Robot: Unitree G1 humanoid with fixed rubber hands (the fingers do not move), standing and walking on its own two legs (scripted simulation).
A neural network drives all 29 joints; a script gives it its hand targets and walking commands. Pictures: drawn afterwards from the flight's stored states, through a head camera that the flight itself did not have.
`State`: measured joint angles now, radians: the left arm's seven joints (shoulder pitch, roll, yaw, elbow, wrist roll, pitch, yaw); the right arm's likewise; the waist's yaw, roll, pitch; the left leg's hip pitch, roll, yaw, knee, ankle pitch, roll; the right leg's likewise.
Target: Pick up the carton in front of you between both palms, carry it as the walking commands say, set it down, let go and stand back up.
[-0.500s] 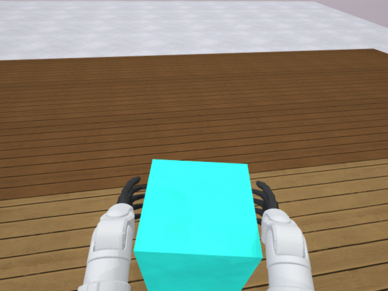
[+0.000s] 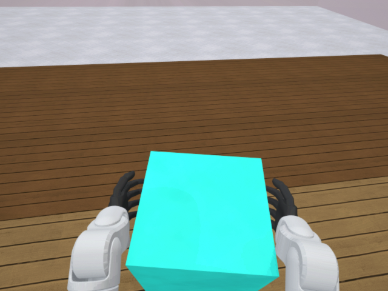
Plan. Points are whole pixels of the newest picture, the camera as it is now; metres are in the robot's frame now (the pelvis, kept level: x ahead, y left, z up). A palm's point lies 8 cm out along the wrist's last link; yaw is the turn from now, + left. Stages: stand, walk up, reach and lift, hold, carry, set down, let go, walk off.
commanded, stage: carry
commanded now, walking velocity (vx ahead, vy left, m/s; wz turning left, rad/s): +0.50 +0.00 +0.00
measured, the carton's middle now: (200, 230) +0.27 -0.01 +0.04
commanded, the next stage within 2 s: none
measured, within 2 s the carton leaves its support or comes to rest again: neither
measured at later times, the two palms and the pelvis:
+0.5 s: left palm (122, 136) +0.53 +0.20 +0.08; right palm (232, 141) +0.51 -0.10 +0.08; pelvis +0.29 +0.06 +0.01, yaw -2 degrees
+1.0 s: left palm (150, 86) +0.84 +0.17 +0.07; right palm (228, 87) +0.86 -0.13 +0.07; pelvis +0.62 +0.01 +0.00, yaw +3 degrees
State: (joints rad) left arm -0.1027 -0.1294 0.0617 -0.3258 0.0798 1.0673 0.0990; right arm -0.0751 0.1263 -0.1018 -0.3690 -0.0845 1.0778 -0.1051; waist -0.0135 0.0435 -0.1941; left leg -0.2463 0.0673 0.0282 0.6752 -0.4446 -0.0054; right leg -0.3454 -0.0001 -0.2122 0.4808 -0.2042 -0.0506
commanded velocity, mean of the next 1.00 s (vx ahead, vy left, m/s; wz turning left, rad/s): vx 0.50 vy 0.00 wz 0.00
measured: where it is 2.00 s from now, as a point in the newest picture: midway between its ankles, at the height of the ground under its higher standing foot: (180, 170)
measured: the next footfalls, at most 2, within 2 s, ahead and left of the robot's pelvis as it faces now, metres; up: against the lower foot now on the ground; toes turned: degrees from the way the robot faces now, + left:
left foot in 0.34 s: +0.38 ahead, +0.14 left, +0.00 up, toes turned +13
right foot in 0.86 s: +0.72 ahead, -0.08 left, +0.00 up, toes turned -12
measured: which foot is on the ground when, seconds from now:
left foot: up 0.00-0.32, down 0.34-0.88, up 0.90-1.00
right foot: down 0.00-0.36, up 0.38-0.84, down 0.86-1.00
